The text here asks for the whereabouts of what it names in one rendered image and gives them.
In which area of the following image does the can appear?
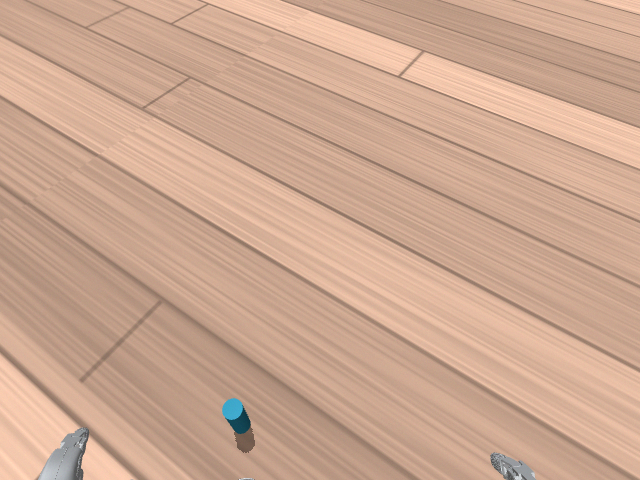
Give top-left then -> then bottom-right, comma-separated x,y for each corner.
222,398 -> 250,434

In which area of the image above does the left robot hand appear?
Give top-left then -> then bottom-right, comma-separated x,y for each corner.
38,427 -> 134,480

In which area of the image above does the right robot hand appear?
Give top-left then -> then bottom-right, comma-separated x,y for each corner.
490,453 -> 536,480

